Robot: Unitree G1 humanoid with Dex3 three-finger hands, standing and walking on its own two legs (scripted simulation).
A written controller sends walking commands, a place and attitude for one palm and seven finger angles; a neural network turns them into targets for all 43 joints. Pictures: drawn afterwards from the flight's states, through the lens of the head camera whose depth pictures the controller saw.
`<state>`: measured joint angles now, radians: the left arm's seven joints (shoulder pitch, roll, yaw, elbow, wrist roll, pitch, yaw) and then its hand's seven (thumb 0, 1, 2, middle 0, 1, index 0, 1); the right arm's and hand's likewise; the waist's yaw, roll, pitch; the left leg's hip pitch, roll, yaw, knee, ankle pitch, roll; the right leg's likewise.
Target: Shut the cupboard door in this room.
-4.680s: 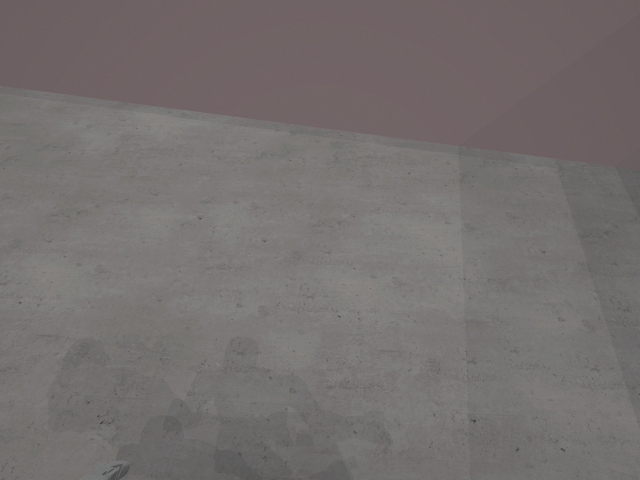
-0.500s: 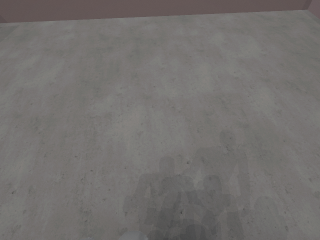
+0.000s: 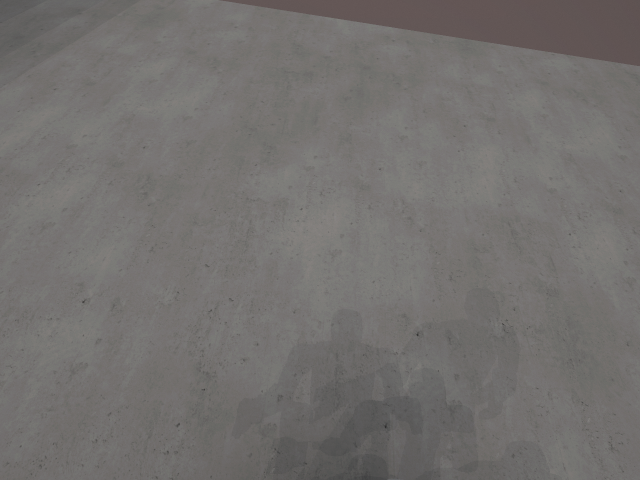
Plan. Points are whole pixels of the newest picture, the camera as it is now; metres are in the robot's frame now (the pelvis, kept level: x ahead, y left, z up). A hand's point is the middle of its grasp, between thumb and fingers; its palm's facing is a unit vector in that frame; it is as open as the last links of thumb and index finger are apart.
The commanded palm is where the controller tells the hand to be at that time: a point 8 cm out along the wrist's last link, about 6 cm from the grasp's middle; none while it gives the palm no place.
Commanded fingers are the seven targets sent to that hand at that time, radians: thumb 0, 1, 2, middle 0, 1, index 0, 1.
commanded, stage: turn or walk to find it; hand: left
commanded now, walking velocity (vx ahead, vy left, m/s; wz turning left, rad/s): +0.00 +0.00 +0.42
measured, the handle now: out of the picture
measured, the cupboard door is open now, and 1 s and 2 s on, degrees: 83 83 83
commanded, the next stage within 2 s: none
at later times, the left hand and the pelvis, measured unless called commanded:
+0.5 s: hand out of the picture -0.02 +0.18 -0.16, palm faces +0.25 -0.94 -0.24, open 7.4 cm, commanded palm none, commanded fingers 0.00 0.90 0.90 -0.20 -0.30 -0.20 -0.30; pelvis -0.03 -0.02 +0.00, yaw +14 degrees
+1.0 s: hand out of the picture -0.05 +0.21 -0.16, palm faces +0.42 -0.87 -0.27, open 7.4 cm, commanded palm none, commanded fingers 0.00 0.90 0.90 -0.20 -0.30 -0.20 -0.30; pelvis -0.06 -0.01 -0.01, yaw +25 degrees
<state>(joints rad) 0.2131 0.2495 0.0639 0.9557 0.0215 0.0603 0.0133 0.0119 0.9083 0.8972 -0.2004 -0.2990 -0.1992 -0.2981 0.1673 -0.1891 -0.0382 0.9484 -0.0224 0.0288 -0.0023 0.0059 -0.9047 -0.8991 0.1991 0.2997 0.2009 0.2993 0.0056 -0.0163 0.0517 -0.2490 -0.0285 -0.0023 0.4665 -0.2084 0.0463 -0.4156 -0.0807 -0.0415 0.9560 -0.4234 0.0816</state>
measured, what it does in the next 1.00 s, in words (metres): steps on the spot, turning left: right foot, then left foot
